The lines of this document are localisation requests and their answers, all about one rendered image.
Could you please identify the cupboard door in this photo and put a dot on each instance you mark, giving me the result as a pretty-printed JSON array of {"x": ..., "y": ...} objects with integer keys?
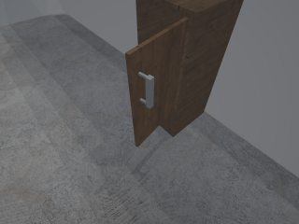
[{"x": 159, "y": 56}]

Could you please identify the handle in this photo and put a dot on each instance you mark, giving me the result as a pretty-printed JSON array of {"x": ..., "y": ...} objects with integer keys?
[{"x": 149, "y": 85}]

